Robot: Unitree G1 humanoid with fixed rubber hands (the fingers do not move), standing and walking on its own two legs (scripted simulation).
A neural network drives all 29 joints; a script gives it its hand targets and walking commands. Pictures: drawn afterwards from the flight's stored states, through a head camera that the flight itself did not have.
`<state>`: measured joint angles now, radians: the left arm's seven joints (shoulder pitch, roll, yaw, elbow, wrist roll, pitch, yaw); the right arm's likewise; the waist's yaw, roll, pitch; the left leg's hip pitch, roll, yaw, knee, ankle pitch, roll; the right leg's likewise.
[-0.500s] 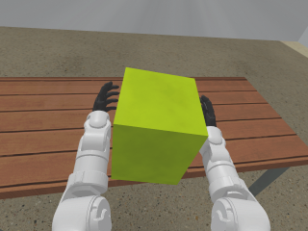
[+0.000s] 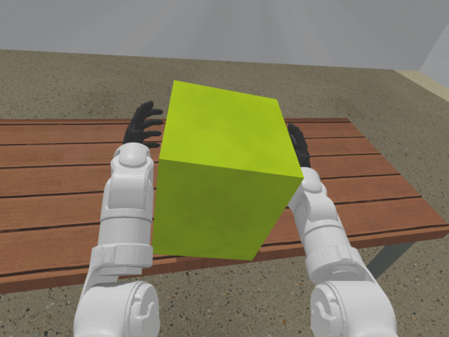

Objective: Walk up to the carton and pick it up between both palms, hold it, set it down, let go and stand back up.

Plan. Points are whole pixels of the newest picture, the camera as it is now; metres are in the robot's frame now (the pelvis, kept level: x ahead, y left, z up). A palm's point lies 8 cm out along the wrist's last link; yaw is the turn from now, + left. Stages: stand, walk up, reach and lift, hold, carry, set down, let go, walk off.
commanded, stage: reach and lift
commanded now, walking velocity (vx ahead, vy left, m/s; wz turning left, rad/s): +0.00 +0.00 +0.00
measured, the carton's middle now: (215, 175) +0.39 +0.00 +0.12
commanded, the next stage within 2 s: hold in 1.38 s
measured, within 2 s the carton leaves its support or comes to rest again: neither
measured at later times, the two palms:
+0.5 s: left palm (127, 135) +0.37 +0.15 +0.22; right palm (300, 156) +0.37 -0.14 +0.19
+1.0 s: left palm (136, 128) +0.37 +0.14 +0.23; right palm (309, 150) +0.37 -0.15 +0.20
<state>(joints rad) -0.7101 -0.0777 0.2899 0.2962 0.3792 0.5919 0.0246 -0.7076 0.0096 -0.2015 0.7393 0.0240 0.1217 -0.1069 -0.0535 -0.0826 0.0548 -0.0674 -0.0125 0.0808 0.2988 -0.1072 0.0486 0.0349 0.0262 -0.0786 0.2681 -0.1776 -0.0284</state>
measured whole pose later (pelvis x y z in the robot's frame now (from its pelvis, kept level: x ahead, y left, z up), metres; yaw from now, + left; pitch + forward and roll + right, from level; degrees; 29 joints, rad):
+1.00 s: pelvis +0.00 +0.00 +0.00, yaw -1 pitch -10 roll -1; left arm -0.74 -0.07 0.31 0.15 0.42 0.74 -0.03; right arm -0.76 -0.03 -0.09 0.65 0.14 0.24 -0.16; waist -0.08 -0.08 0.06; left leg -0.01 0.00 0.09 0.31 -0.13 0.04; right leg 0.10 0.03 -0.07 0.26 -0.18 -0.03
